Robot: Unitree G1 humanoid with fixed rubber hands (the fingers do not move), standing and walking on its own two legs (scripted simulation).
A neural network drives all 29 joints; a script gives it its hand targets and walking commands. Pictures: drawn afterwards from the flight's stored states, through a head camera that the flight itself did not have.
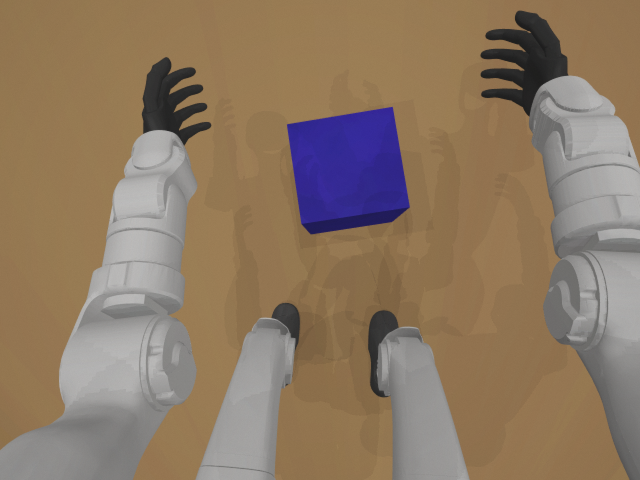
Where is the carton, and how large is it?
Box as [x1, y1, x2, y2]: [287, 107, 409, 233]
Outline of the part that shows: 392,107 287,124 301,223 310,233 392,221 409,207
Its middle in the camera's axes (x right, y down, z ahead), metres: +0.06 -0.13 +0.88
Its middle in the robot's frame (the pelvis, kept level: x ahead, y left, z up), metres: +0.54 +0.01 -0.53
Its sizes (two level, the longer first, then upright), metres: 0.210 0.200 0.250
